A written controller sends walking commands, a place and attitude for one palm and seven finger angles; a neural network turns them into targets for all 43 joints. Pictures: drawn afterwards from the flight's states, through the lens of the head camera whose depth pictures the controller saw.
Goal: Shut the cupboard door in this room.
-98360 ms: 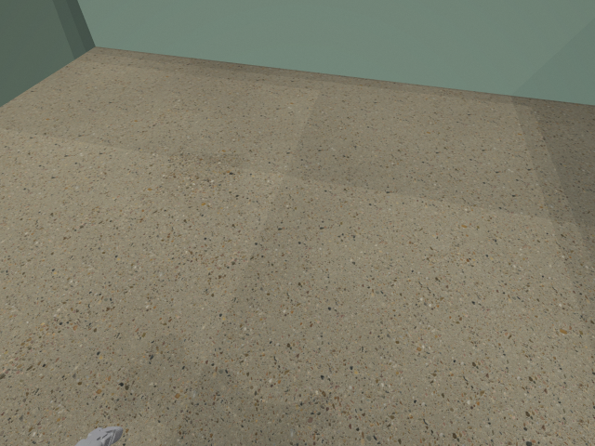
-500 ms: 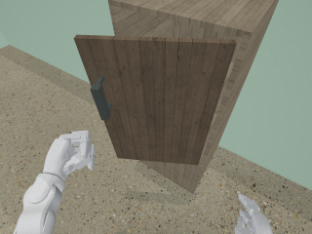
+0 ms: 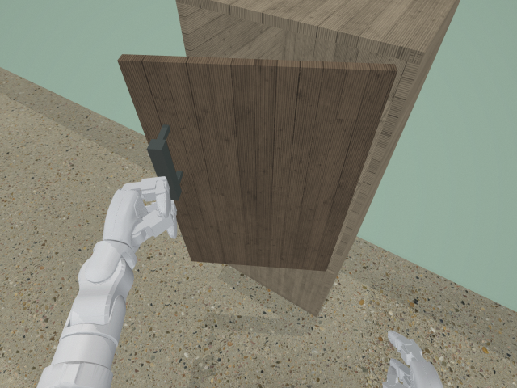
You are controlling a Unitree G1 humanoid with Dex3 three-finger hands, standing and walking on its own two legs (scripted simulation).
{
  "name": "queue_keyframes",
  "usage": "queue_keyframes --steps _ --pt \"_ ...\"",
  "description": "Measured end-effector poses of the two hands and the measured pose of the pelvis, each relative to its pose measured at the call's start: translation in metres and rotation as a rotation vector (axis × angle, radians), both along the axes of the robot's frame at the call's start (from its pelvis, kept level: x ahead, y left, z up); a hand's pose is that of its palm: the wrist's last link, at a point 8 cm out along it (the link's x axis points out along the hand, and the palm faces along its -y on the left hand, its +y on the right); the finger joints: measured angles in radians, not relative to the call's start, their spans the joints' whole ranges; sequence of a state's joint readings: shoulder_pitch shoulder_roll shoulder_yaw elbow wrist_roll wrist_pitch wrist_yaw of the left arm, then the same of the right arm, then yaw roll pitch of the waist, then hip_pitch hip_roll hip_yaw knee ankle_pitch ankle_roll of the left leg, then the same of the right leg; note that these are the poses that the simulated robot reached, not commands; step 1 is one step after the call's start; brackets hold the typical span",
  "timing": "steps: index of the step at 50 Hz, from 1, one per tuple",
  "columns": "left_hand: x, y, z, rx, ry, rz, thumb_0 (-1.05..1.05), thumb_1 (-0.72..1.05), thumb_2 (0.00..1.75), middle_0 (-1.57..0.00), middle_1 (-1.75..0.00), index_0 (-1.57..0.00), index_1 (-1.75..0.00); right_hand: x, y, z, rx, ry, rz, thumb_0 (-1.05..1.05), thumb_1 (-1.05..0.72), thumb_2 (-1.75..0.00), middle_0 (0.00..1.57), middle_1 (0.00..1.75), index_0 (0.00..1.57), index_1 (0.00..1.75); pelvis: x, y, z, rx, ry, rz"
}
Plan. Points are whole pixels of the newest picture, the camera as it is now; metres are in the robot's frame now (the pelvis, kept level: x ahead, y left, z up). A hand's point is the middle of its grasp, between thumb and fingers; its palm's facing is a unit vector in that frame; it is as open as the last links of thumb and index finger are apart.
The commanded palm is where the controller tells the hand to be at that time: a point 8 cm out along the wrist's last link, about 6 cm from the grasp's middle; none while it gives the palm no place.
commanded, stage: bring the fist close to the handle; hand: left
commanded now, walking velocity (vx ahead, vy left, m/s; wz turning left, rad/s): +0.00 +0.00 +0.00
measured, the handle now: (169, 163) +0.46 +0.18 +0.09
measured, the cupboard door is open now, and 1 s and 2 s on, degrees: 27 24 7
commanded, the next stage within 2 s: push the door shut along its arc in 0.50 s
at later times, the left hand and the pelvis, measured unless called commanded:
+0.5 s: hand (169, 211) +0.35 +0.15 +0.09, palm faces -0.03 -1.00 -0.02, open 3.1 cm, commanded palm +0.33 +0.20 +0.09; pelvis +0.00 +0.01 +0.00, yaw -1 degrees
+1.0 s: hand (176, 189) +0.40 +0.15 +0.09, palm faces -0.14 -0.99 -0.02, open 3.1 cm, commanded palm +0.39 +0.20 +0.09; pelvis -0.02 +0.00 +0.00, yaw +0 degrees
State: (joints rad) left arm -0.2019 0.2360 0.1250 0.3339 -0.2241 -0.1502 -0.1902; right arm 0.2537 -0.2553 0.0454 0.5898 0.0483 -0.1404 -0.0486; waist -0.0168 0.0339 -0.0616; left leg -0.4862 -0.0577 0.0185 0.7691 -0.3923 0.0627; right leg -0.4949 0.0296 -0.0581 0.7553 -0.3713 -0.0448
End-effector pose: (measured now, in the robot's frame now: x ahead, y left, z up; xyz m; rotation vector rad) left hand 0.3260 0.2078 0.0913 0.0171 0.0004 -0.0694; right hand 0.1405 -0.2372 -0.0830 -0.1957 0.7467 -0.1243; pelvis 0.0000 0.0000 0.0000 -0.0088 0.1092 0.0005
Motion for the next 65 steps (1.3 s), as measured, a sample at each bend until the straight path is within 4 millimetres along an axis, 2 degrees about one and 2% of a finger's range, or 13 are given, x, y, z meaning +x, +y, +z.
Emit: queue_keyframes --steps 4,12,18,23,28,36,45,56,65 --pt "0.01 0.001 -0.005 0.003 0.035 0.013 0.02 0.9 0.9 -1.3 -1.5 -1.3 -1.5 -0.007 0.002 -0.002 0.005 0.028 -0.013 0.02 -0.9 -0.9 0.2 0.3 0.2 0.3 0.001 0.002 0.001 0.0 0.003 -0.007" --pt "0.018 -0.005 0.005 -0.004 -0.03 0.007 0.02 0.9 0.9 -1.3 -1.5 -1.3 -1.5 -0.021 0.001 -0.007 0.005 0.083 -0.03 0.02 -0.9 -0.9 0.2 0.3 0.2 0.3 0.002 0.007 0.001 -0.003 0.003 -0.01" --pt "0.015 -0.005 -0.008 -0.001 0.034 0.012 0.01 0.9 0.9 -1.3 -1.5 -1.3 -1.5 -0.028 -0.001 -0.008 0.009 0.106 -0.046 0.02 -0.9 -0.9 0.2 0.3 0.2 0.3 0.0 0.007 0.002 -0.001 0.001 -0.017" --pt "0.008 -0.001 -0.004 -0.001 -0.003 0.031 0.02 0.9 0.9 -1.3 -1.5 -1.3 -1.5 -0.029 -0.002 -0.006 0.0 0.1 -0.047 0.02 -0.9 -0.9 0.2 0.3 0.2 0.3 -0.002 0.006 0.002 -0.002 -0.008 -0.018" --pt "0.01 0.002 0.003 0.008 -0.034 0.031 0.02 0.9 0.9 -1.3 -1.5 -1.3 -1.5 -0.026 -0.003 -0.005 -0.005 0.094 -0.034 0.02 -0.9 -0.9 0.2 0.3 0.2 0.3 -0.007 0.005 0.001 -0.005 -0.013 -0.006" --pt "0.016 -0.002 -0.004 0.005 0.028 -0.003 0.02 0.9 0.9 -1.3 -1.5 -1.3 -1.5 -0.025 -0.004 -0.005 -0.004 0.084 -0.035 0.01 -0.9 -0.9 0.2 0.3 0.2 0.3 -0.01 0.004 0.002 -0.002 -0.009 -0.004" --pt "0.043 0.0 0.005 0.015 -0.003 -0.046 0.01 0.89 0.91 -1.3 -1.5 -1.3 -1.5 -0.039 -0.01 -0.01 -0.024 0.133 -0.046 0.01 -0.9 -0.9 0.2 0.3 0.2 0.3 -0.014 0.0 -0.002 -0.005 0.006 0.004" --pt "0.073 0.001 0.003 0.0 0.028 -0.095 0.01 0.89 0.9 -1.3 -1.5 -1.33 -1.5 -0.077 -0.02 -0.023 -0.042 0.249 -0.093 0.01 -0.9 -0.9 0.2 0.3 0.2 0.3 -0.017 0.002 -0.006 -0.008 0.05 0.004" --pt "0.1 -0.006 0.001 -0.005 0.037 -0.137 0.01 0.9 0.9 -1.3 -1.5 -1.33 -1.5 -0.105 -0.022 -0.031 -0.062 0.333 -0.125 0.01 -0.9 -0.9 0.2 0.3 0.2 0.3 -0.019 0.007 -0.012 -0.015 0.09 0.008"
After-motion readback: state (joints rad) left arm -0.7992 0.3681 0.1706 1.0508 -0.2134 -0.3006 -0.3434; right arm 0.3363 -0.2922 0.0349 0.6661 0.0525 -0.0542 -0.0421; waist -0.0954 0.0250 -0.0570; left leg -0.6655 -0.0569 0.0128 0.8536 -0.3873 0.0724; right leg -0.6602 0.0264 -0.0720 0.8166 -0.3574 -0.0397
